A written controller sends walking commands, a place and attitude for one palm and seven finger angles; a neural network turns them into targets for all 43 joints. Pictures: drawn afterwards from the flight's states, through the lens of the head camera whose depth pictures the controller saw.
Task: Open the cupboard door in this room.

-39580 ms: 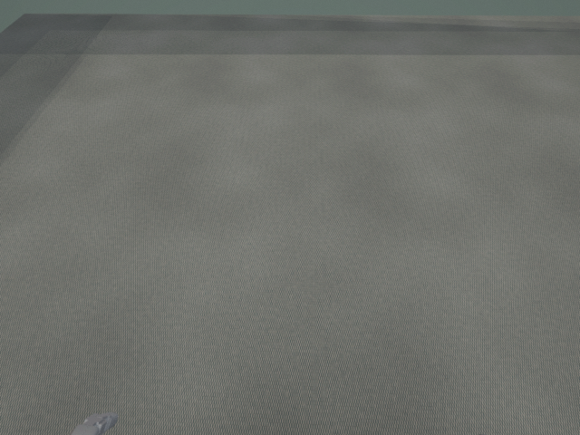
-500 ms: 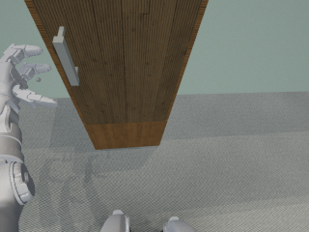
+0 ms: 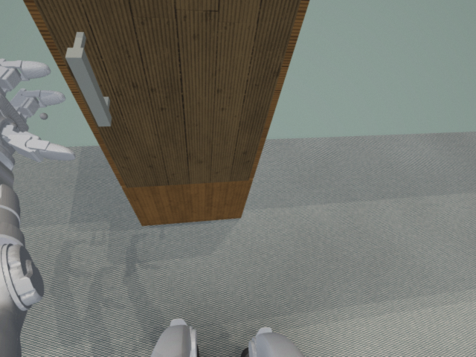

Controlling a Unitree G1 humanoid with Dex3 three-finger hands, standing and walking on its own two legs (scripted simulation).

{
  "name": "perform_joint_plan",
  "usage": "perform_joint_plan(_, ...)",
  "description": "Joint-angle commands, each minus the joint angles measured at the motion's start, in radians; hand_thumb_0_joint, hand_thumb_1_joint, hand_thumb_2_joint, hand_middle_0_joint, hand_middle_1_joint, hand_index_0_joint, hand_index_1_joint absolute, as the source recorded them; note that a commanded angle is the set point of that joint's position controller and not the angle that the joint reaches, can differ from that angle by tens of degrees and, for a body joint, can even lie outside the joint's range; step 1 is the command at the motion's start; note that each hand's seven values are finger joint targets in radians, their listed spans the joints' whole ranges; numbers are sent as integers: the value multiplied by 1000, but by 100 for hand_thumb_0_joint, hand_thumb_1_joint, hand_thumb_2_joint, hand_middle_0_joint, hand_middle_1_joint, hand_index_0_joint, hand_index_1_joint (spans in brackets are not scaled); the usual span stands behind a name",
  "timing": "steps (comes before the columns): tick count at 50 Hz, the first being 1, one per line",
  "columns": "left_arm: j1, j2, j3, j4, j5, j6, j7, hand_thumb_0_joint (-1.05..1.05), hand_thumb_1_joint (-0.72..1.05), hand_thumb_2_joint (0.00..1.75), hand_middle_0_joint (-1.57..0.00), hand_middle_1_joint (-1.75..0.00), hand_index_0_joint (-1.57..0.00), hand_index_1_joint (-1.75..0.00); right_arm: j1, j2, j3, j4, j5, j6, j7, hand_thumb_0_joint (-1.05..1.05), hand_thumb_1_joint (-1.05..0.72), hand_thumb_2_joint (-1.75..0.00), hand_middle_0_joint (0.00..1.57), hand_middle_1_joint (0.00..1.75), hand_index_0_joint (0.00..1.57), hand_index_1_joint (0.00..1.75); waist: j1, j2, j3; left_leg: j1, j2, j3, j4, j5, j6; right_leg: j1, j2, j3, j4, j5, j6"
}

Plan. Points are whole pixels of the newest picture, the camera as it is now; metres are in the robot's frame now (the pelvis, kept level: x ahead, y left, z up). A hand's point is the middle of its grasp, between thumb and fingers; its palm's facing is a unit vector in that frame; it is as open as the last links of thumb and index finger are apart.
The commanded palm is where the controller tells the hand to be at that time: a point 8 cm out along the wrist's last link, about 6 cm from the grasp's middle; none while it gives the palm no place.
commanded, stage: slide the fingers in behind the handle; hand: left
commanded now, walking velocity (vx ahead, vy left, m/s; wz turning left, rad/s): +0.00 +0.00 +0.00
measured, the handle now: (93, 83) +0.54 +0.23 +0.09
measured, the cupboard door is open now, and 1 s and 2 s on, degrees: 0 0 0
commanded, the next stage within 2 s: close the thumb around the handle in 1.46 s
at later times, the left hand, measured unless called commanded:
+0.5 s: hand (70, 111) +0.48 +0.25 +0.09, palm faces +0.06 -1.00 +0.01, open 14.0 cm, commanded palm +0.46 +0.29 +0.09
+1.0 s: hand (100, 111) +0.49 +0.21 +0.09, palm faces +0.07 -1.00 +0.00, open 14.0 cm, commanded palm +0.46 +0.25 +0.09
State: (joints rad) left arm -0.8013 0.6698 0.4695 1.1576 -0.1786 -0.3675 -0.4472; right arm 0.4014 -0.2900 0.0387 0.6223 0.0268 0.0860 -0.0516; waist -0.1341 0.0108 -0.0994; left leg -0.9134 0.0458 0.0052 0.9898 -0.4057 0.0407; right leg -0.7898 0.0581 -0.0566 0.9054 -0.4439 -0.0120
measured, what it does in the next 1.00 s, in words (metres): stands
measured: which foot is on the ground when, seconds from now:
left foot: down 0.00-1.00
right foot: down 0.00-1.00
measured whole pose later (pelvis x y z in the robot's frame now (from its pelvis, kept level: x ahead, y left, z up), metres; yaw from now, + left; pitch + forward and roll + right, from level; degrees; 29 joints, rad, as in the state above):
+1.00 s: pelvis +0.01 +0.00 +0.00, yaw +0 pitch +18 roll -3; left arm -0.80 0.47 0.38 1.10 -0.13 -0.38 -0.23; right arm 0.38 -0.26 0.03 0.61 0.01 0.08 -0.01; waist -0.14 0.02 -0.12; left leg -0.88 0.04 0.02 0.98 -0.42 0.04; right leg -0.77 0.05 -0.04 0.91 -0.46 -0.01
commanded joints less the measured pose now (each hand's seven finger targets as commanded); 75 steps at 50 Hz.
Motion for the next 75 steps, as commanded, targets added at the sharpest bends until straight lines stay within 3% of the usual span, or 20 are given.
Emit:
perform_joint_plan(1,-426,232,7,-226,-22,-54,20,0,-50,30,-30,-120,-30,-120,119,-187,-70,-62,-6,-30,-11,0,-90,-90,20,30,20,30,-10,159,-405,486,-6,-83,-104,318,-2,-13,17,18,-104,230,-14)
perform_joint_plan(7,-417,287,53,-226,8,-62,71,0,-50,30,-30,-120,-30,-120,121,-188,-69,-71,-10,-32,-6,0,-90,-90,20,30,20,30,4,161,-447,480,-7,-74,-97,334,-5,14,15,26,-93,251,-10)
perform_joint_plan(12,-384,279,58,-230,9,-67,80,0,-50,30,-30,-120,-30,-120,118,-183,-69,-82,-10,-28,0,0,-90,-90,20,30,20,30,11,147,-458,477,-6,-66,-93,376,-6,51,19,26,-87,304,-9)
perform_joint_plan(16,-404,194,-3,-235,6,-56,82,0,-50,30,-30,-120,-30,-120,118,-175,-70,-82,-9,-25,6,0,-90,-90,20,30,20,30,-6,173,-413,504,-3,-75,-97,375,-10,-3,21,15,-92,278,-12)
perform_joint_plan(18,-427,188,-12,-228,2,-52,88,0,-50,30,-30,-120,-30,-120,120,-178,-70,-74,-9,-24,4,0,-90,-90,20,30,20,30,-18,133,-411,493,-1,-77,-98,357,-8,-4,19,16,-96,272,-7)
perform_joint_plan(21,-412,157,-15,-276,-4,-64,101,0,-50,30,-30,-120,-30,-120,124,-174,-74,-74,-14,-29,9,0,-90,-90,20,30,20,30,-1,172,-462,549,0,-84,-95,413,-14,-3,20,12,-86,290,-15)
perform_joint_plan(25,-385,132,-25,-249,2,-52,120,0,-50,30,-30,-120,-30,-120,119,-170,-76,-73,-12,-24,15,0,-90,-90,20,30,20,30,-1,123,-431,504,-5,-75,-98,384,-10,17,20,12,-92,293,-8)
perform_joint_plan(27,-389,172,4,-265,10,-58,131,0,-50,30,-30,-120,-30,-120,118,-172,-74,-76,-12,-22,14,0,-90,-90,20,30,20,30,10,139,-446,508,-5,-74,-98,406,-12,29,18,16,-85,312,-11)
perform_joint_plan(28,-400,126,-34,-272,9,-57,134,0,-50,30,-30,-120,-30,-120,112,-165,-73,-78,-11,-22,15,0,-90,-90,20,30,20,30,-1,141,-434,505,-7,-69,-97,392,-11,24,17,17,-90,307,-8)
perform_joint_plan(31,-446,107,-46,-292,13,-72,154,0,-50,30,-30,-120,-30,-120,116,-164,-73,-70,-16,-25,17,0,-90,-90,20,30,20,30,-10,153,-425,524,-5,-84,-95,399,-14,0,19,12,-85,291,-13)
perform_joint_plan(34,-418,115,-28,-288,18,-78,169,0,-50,30,-30,-120,-30,-120,116,-164,-77,-69,-16,-27,20,0,-90,-90,20,30,20,30,4,145,-462,531,-5,-80,-96,405,-17,25,18,14,-83,303,-11)
perform_joint_plan(40,-427,59,-69,-276,24,-67,194,0,-50,30,-30,-120,-30,-120,111,-161,-78,-66,-16,-25,27,0,-90,-90,20,30,20,30,-8,132,-424,519,-5,-81,-103,381,-17,9,17,10,-89,288,-11)
perform_joint_plan(43,-391,69,-46,-295,27,-74,212,0,-50,30,-30,-120,-30,-120,110,-155,-79,-76,-18,-26,31,0,-90,-90,20,30,20,30,16,138,-465,522,-10,-72,-98,417,-17,50,17,15,-82,328,-12)
perform_joint_plan(45,-392,29,-75,-286,30,-72,217,0,-50,30,-30,-120,-30,-120,109,-150,-79,-75,-17,-25,35,0,-90,-90,20,30,20,30,3,117,-438,508,-12,-67,-95,402,-14,45,18,15,-86,330,-8)
perform_joint_plan(49,-421,59,-56,-254,35,-71,231,0,-50,30,-30,-120,-30,-120,109,-155,-75,-75,-16,-24,31,0,-90,-90,20,30,20,30,-9,78,-405,446,-17,-58,-99,334,-6,61,14,27,-94,311,-2)
perform_joint_plan(51,-449,49,-66,-287,36,-87,231,0,-50,30,-30,-120,-30,-120,106,-151,-76,-75,-19,-30,32,0,-90,-90,20,30,20,30,-8,116,-427,467,-18,-58,-93,338,-6,57,14,30,-89,312,-7)
perform_joint_plan(61,-470,100,-46,-233,39,-88,221,0,-50,30,-30,-120,-30,-120,112,-157,-71,-65,-16,-34,22,0,-90,-90,20,30,20,30,-18,91,-416,405,-21,-52,-88,281,0,81,10,45,-94,293,-3)
perform_joint_plan(64,-447,59,-68,-263,33,-97,214,0,-50,30,-30,-120,-30,-120,107,-150,-75,-68,-14,-38,26,0,-90,-90,20,30,20,30,-6,132,-457,455,-22,-50,-87,320,-4,78,13,41,-91,314,-5)
perform_joint_plan(67,-422,63,-65,-224,30,-86,209,0,-50,30,-30,-120,-30,-120,111,-153,-74,-63,-11,-34,27,0,-90,-90,20,30,20,30,-14,88,-425,417,-22,-47,-85,311,0,82,13,42,-93,322,-1)
perform_joint_plan(75,-418,83,-48,-280,26,-94,209,0,-50,30,-30,-120,-30,-120,107,-151,-76,-71,-12,-33,26,0,-90,-90,20,30,20,30,2,117,-442,432,-23,-44,-90,330,-2,107,13,43,-92,343,-4)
